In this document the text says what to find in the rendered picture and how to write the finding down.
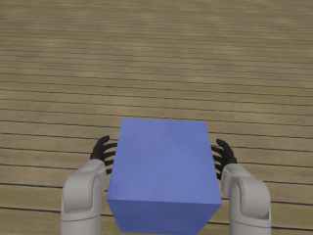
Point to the right robot forearm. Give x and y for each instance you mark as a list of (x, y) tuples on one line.
[(249, 202)]

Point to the left robot forearm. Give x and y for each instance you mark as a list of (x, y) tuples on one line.
[(81, 206)]

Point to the robot right hand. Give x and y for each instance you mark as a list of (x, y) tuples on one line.
[(227, 156)]

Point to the carton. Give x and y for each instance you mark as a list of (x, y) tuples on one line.
[(163, 177)]

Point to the robot left hand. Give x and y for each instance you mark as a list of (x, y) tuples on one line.
[(100, 148)]

